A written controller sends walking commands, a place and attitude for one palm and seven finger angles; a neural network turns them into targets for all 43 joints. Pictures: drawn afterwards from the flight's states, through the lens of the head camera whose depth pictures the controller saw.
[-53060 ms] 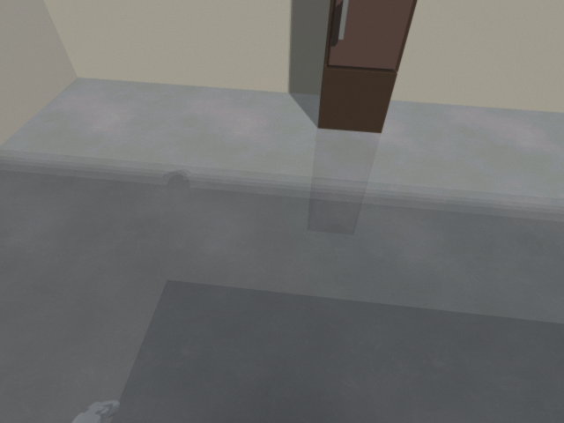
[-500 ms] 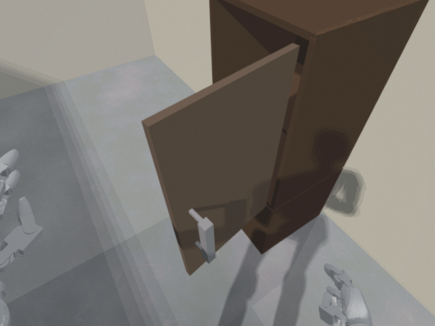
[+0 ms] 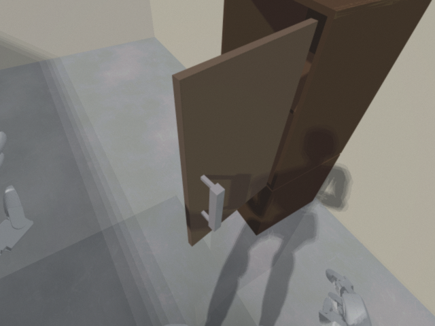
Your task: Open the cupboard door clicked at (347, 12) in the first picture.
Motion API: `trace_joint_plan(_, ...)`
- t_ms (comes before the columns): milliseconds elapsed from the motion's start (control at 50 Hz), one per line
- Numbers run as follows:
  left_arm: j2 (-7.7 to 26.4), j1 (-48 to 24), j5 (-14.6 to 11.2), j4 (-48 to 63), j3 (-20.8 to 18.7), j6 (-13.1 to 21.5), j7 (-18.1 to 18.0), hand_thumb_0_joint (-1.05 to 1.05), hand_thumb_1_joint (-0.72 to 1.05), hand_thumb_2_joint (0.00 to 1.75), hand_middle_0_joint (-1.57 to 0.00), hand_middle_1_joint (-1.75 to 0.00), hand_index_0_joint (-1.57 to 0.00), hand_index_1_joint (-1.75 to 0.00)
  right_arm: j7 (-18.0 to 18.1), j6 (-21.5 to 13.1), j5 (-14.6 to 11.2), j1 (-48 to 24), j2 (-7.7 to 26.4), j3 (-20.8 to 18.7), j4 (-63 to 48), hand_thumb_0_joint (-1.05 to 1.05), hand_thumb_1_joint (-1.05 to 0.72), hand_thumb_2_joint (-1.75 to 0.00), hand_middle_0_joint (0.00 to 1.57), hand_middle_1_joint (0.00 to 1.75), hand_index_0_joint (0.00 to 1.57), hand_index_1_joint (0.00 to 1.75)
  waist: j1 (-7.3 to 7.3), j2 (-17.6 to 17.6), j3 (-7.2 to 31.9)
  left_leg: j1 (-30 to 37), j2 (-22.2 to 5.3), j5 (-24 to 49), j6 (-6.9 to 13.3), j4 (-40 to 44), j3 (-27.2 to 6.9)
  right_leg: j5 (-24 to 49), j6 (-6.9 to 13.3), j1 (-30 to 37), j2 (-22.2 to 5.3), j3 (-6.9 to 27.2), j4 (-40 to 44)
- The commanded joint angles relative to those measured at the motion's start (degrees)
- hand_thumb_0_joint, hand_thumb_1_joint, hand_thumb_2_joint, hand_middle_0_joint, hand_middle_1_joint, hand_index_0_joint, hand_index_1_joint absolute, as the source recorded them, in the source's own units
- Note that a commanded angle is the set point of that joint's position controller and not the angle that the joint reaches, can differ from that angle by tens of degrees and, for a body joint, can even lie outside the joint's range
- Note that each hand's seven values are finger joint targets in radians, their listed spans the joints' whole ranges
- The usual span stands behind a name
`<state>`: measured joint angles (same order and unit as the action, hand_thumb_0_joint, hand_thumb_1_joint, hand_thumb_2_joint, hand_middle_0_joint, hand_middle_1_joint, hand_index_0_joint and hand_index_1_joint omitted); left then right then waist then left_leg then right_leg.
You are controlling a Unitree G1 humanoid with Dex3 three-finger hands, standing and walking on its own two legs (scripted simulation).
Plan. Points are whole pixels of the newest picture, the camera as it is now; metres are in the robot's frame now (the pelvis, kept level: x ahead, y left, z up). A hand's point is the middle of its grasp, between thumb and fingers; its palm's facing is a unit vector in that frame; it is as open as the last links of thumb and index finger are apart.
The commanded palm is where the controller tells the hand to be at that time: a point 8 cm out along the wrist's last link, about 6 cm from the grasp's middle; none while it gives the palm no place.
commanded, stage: step back with the hand held close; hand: left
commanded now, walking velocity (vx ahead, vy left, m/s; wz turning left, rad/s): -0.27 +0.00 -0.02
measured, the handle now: (210, 203) +0.41 +0.04 -0.09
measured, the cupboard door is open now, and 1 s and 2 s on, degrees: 100 100 100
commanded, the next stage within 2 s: stop stepping back and stand still in 0.64 s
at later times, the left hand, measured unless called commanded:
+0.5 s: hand (4, 275) +0.14 +0.25 +0.17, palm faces +0.43 -0.76 -0.48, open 7.4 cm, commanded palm +0.07 +0.29 +0.19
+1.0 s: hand out of the picture +0.03 +0.24 +0.17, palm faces +0.35 -0.80 -0.49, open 7.4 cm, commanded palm -0.04 +0.27 +0.19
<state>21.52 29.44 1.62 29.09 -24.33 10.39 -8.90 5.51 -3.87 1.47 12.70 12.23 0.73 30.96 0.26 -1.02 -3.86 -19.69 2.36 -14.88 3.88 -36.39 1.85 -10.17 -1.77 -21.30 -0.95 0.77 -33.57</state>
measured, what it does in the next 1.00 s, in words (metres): walks backwards: left foot, then right foot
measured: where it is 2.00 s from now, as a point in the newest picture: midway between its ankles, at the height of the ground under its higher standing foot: outside the picture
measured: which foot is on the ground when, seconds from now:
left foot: down 0.00-0.44, up 0.46-0.60, down 0.62-1.00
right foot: down 0.00-0.62, up 0.64-0.98, down 1.00-1.00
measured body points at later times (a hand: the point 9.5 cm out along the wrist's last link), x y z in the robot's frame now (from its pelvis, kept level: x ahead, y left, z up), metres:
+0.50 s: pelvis -0.06 -0.01 +0.00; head -0.02 +0.01 +0.45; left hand +0.11 +0.29 +0.19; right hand +0.12 -0.25 -0.08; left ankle +0.03 +0.08 -0.71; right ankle -0.03 -0.13 -0.72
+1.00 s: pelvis -0.19 -0.02 +0.01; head -0.17 +0.00 +0.46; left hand +0.00 +0.28 +0.20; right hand -0.02 -0.23 -0.05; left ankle -0.07 +0.09 -0.72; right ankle -0.28 -0.11 -0.72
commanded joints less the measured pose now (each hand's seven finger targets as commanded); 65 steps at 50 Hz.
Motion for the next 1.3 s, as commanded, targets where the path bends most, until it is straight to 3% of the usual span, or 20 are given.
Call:
trace_joint_plan(0,12.04,-5.57,0.27,13.45,-9.30,5.59,-1.28,0.00,0.90,0.90,-0.20,-0.30,-0.20,-0.30,0.42,-3.86,-0.88,-5.30,8.82,-4.01,-8.83,0.00,-0.90,-0.90,0.20,0.30,0.20,0.30,-0.30,6.28,6.11,-27.75,-9.25,-27.35,2.84,16.95,-8.73,5.30,1.57,25.65,1.27,4.84,-6.20)
trace_joint_plan(80,12.14,-6.51,-1.17,12.25,-8.36,6.05,-0.76,0.00,0.90,0.90,-0.20,-0.30,-0.20,-0.30,-0.45,-4.30,-1.09,-4.32,8.30,-3.90,-7.47,0.00,-0.90,-0.90,0.20,0.30,0.20,0.30,-1.14,-1.62,3.63,-15.61,-3.40,-22.55,-0.66,5.64,-5.21,-9.77,4.43,7.67,-4.10,13.04,9.04)
trace_joint_plan(140,12.47,-6.20,-2.28,13.00,-7.68,6.56,-0.96,0.00,0.90,0.90,-0.20,-0.30,-0.20,-0.30,-0.77,-4.56,-0.97,-4.79,7.86,-3.25,-6.14,0.00,-0.90,-0.90,0.20,0.30,0.20,0.30,-1.45,0.30,3.69,-6.81,-3.00,-15.95,-1.92,6.53,-5.80,-12.89,4.39,-1.26,-4.21,9.88,11.64)
trace_joint_plan(240,12.73,-0.46,-1.64,12.33,-11.71,7.39,-0.87,0.00,0.90,0.90,-0.20,-0.30,-0.20,-0.30,-0.50,-4.97,-1.41,-6.40,8.85,-4.02,-7.26,0.00,-0.90,-0.90,0.20,0.30,0.20,0.30,0.65,12.77,9.87,-28.57,-14.35,-26.38,3.53,24.58,-15.95,2.41,0.19,25.23,5.33,0.29,-14.67)
trace_joint_plan(320,13.17,2.78,-1.86,10.77,-13.27,8.11,0.04,0.00,0.90,0.90,-0.20,-0.30,-0.20,-0.30,-0.92,-6.05,-1.24,-6.72,9.02,-5.29,-7.41,0.00,-0.90,-0.90,0.20,0.30,0.20,0.30,0.64,8.76,8.80,-27.84,-17.30,-23.24,5.64,21.24,-15.02,-4.23,0.85,24.43,6.27,3.09,-14.50)
trace_joint_plan(360,10.82,2.78,-2.49,12.02,-9.97,7.56,-0.62,0.00,0.90,0.90,-0.20,-0.30,-0.20,-0.30,-0.86,-6.09,0.81,-5.28,8.22,-4.75,-5.67,0.00,-0.90,-0.90,0.20,0.30,0.20,0.30,-0.65,2.73,7.56,-16.83,-12.22,-8.86,2.72,12.69,-12.03,1.76,3.29,14.01,3.39,7.33,-2.45)
trace_joint_plan(420,14.26,-2.69,-3.07,13.13,-8.58,7.97,-0.95,0.00,0.90,0.90,-0.20,-0.30,-0.20,-0.30,-1.67,-5.63,-0.34,-5.61,6.25,-4.26,-3.18,0.00,-0.90,-0.90,0.20,0.30,0.20,0.30,-1.64,-3.18,10.99,0.19,-2.64,-0.70,-4.44,-2.62,-0.87,19.81,8.40,0.62,-12.07,22.79,13.53)
trace_joint_plan(480,16.47,-2.12,-2.38,13.17,-8.75,6.49,-1.17,0.00,0.90,0.90,-0.20,-0.30,-0.20,-0.30,-1.36,-4.96,-1.33,-7.18,5.50,-4.72,-3.51,0.00,-0.90,-0.90,0.20,0.30,0.20,0.30,-0.20,-9.36,15.42,-1.42,-0.53,-9.39,-4.83,-15.15,-2.00,28.12,10.20,5.14,-15.03,20.60,14.02)
trace_joint_plan(540,16.23,-0.39,-2.56,13.00,-9.52,5.54,-1.09,0.00,0.90,0.90,-0.20,-0.30,-0.20,-0.30,-0.68,-3.64,-1.20,-8.71,4.72,-3.21,-3.50,0.00,-0.90,-0.90,0.20,0.30,0.20,0.30,-0.92,-4.41,10.31,1.04,-1.63,-3.43,-4.74,2.18,-1.64,34.48,7.43,5.29,-9.48,11.75,8.57)
trace_joint_plan(560,15.57,-0.29,-3.15,14.24,-9.05,5.48,-0.83,0.00,0.90,0.90,-0.20,-0.30,-0.20,-0.30,-0.19,-3.27,-1.47,-8.94,5.47,-2.95,-3.18,0.00,-0.90,-0.90,0.20,0.30,0.20,0.30,-1.42,1.74,10.42,4.55,-1.57,8.54,-4.99,13.24,-1.16,31.71,4.37,5.90,-4.48,7.09,3.99)
trace_joint_plan(600,16.59,0.06,-3.02,17.63,-10.44,5.94,-0.61,0.00,0.90,0.90,-0.20,-0.30,-0.20,-0.30,-0.02,-3.76,-0.83,-8.34,6.62,-4.37,-4.06,0.00,-0.90,-0.90,0.20,0.30,0.20,0.30,0.33,20.40,15.37,8.75,-19.19,47.99,0.37,17.83,-15.84,-8.32,0.29,2.48,4.05,1.59,-12.56)
trace_joint_plan(680,15.38,4.63,-5.06,18.26,-11.20,6.06,0.14,0.00,0.90,0.90,-0.20,-0.30,-0.20,-0.30,-1.65,-6.80,-0.67,-4.93,6.38,-5.21,-3.11,0.00,-0.90,-0.90,0.20,0.30,0.20,0.30,0.53,11.32,18.79,18.29,-21.89,58.13,4.01,12.92,-11.66,-19.65,0.90,-5.15,3.91,2.85,-23.43)
trace_joint_plan(740,11.61,4.23,-4.60,19.30,-7.10,4.29,0.47,0.00,0.90,0.90,-0.20,-0.30,-0.20,-0.30,-2.73,-7.46,-1.29,-4.90,6.40,-5.11,-2.94,0.00,-0.90,-0.90,0.20,0.30,0.20,0.30,-0.25,10.37,17.93,21.74,-18.95,50.43,2.17,13.89,-6.79,-13.51,0.17,-5.17,3.68,-0.56,-21.06)
trace_joint_plan(840,12.20,4.81,-5.16,14.82,-7.39,1.02,-0.66,0.00,0.90,0.90,-0.20,-0.30,-0.20,-0.30,-1.33,-7.43,-0.76,-6.14,6.28,-3.15,-4.46,0.00,-0.90,-0.90,0.20,0.30,0.20,0.30,-1.14,11.52,10.58,6.35,-17.01,-11.78,1.26,29.72,-9.21,-18.77,0.41,5.63,3.69,-4.19,-8.18)
trace_joint_plan(900,12.54,2.66,-4.62,12.94,-7.25,0.50,-1.60,0.00,0.90,0.90,-0.20,-0.30,-0.20,-0.30,-0.69,-6.10,-0.41,-7.18,6.43,-2.57,-4.61,0.00,-0.90,-0.90,0.20,0.30,0.20,0.30,-0.88,14.35,7.92,-3.55,-12.24,-24.61,-3.15,31.70,-5.16,-18.07,2.58,18.39,5.91,-8.67,5.93)
trace_joint_plan(940,13.85,2.31,-4.48,14.26,-6.91,0.72,-1.37,0.00,0.90,0.90,-0.20,-0.30,-0.20,-0.30,-0.85,-5.10,-0.56,-7.46,5.35,-2.36,-5.11,0.00,-0.90,-0.90,0.20,0.30,0.20,0.30,-1.34,8.29,9.01,0.08,-5.44,-16.05,-5.53,17.13,1.69,-16.43,5.64,15.05,0.53,-3.54,17.81)
trace_joint_plan(980,18.91,0.59,-4.72,18.57,-9.47,1.52,-1.48,0.00,0.90,0.90,-0.20,-0.30,-0.20,-0.30,-1.08,-4.33,-0.06,-7.32,5.23,-1.85,-3.85,0.00,-0.90,-0.90,0.20,0.30,0.20,0.30,-0.01,-7.67,8.06,0.84,-3.17,-2.32,-5.12,-11.00,-0.50,-18.12,13.48,0.31,-18.14,19.61,28.23)
trace_joint_plan(1000,20.75,-1.57,-4.44,20.21,-11.35,2.71,-1.95,0.00,0.90,0.90,-0.20,-0.30,-0.20,-0.30,-1.21,-4.57,0.13,-7.03,5.60,-1.62,-3.43,0.00,-0.90,-0.90,0.20,0.30,0.20,0.30,0.33,-8.10,7.31,-7.44,-3.81,-2.87,-5.04,-17.69,-1.63,-7.86,15.28,4.15,-20.55,19.67,26.57)
trace_joint_plan(1160,12.07,-2.97,-3.50,4.11,-5.31,3.55,-1.57,0.00,0.90,0.90,-0.20,-0.30,-0.20,-0.30,0.79,-6.29,-1.29,-3.85,5.93,-2.37,-0.84,0.00,-0.90,-0.90,0.20,0.30,0.20,0.30,-0.93,-1.38,1.84,3.73,-3.32,-2.26,-2.19,6.85,5.09,-10.07,8.25,3.72,-10.32,6.88,15.38)
trace_joint_plan(1280,14.28,-2.67,-3.55,8.79,-7.59,5.45,-1.08,0.00,0.90,0.90,-0.20,-0.30,-0.20,-0.30,0.87,-6.89,-1.18,-2.59,7.58,-2.86,-1.68,0.00,-0.90,-0.90,0.20,0.30,0.20,0.30,-1.43,11.49,6.23,11.90,-16.77,14.11,5.07,14.90,-14.80,-10.49,1.19,-0.64,0.57,-2.86,-4.12)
